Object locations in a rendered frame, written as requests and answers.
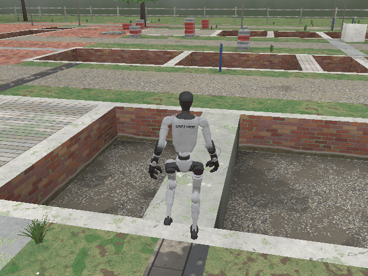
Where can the left robot upper arm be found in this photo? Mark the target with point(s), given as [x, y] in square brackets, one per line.
[164, 131]

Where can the left robot hand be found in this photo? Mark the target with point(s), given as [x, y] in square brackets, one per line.
[152, 171]

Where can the left robot forearm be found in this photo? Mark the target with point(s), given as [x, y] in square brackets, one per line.
[156, 155]

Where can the humanoid robot torso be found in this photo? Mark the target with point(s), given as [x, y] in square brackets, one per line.
[184, 139]

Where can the right robot forearm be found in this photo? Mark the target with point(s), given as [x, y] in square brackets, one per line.
[212, 153]

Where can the right robot hand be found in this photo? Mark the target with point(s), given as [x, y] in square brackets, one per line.
[211, 164]

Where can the robot head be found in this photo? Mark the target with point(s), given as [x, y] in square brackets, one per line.
[185, 100]

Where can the right robot upper arm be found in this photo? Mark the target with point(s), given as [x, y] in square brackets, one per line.
[202, 122]

